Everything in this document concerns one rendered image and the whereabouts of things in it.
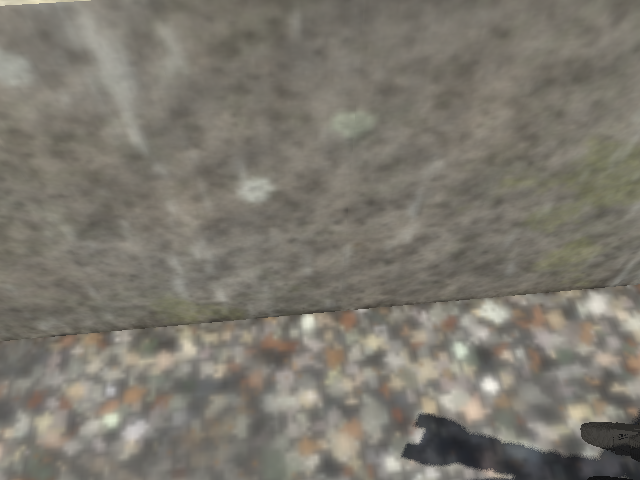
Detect robot right hand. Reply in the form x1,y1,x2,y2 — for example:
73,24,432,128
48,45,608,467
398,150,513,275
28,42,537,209
580,422,640,480

